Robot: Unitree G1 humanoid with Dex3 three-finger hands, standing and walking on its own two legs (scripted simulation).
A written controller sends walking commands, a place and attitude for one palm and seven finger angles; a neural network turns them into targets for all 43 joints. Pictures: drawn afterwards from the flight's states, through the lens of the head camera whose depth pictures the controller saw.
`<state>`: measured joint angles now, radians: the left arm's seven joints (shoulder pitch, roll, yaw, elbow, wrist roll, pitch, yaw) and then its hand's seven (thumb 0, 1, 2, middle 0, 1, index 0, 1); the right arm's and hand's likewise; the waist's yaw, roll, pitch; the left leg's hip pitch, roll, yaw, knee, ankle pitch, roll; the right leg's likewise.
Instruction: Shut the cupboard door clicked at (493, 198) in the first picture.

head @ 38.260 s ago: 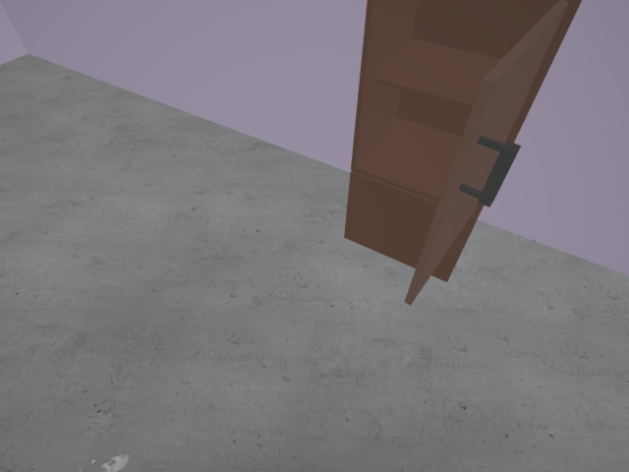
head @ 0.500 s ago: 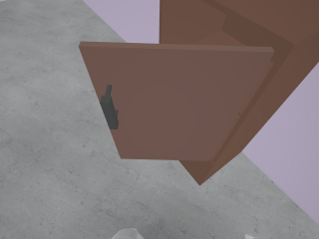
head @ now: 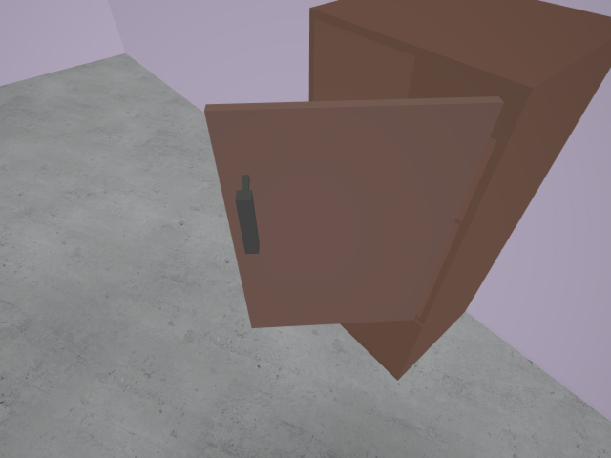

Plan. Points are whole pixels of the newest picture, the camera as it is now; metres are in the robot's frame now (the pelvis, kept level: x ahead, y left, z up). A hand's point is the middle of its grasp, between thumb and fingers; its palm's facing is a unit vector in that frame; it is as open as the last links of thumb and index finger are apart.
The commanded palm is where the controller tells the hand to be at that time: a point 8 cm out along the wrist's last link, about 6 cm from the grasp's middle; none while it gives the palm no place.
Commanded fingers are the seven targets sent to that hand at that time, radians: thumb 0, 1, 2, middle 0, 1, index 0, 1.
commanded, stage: come to a stop and stand still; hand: left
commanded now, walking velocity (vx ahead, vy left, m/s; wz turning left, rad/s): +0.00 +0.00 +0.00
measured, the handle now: (249, 214) +0.47 +0.11 +0.06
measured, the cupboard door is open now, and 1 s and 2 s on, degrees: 53 53 53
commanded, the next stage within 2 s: look again from close up in 0.18 s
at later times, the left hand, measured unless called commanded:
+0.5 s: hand out of the picture -0.03 +0.15 -0.16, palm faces +0.03 -0.99 -0.17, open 7.4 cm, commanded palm none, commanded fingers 0.00 0.90 0.90 -0.20 -0.30 -0.20 -0.30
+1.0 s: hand out of the picture +0.11 +0.16 -0.08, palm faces +0.23 -0.95 -0.23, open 7.2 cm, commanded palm +0.10 +0.19 -0.05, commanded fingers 0.00 0.90 0.90 -0.31 -0.42 -0.31 -0.42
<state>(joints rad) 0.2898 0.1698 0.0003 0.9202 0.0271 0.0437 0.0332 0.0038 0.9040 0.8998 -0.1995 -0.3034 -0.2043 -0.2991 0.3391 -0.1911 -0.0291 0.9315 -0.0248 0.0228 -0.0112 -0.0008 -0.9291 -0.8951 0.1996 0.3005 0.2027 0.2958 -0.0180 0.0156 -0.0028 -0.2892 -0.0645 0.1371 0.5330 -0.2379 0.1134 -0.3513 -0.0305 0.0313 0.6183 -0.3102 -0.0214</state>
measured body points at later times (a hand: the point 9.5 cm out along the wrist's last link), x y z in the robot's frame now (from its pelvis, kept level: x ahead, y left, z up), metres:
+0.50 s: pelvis -0.01 -0.01 +0.01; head -0.01 -0.01 +0.46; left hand -0.03 +0.20 -0.15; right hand +0.01 -0.23 -0.15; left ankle +0.04 +0.05 -0.73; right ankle +0.04 -0.14 -0.73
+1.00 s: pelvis +0.00 -0.04 +0.00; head +0.00 -0.05 +0.45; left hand +0.10 +0.21 -0.06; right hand +0.04 -0.28 -0.14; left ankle +0.04 +0.05 -0.73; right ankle +0.04 -0.14 -0.73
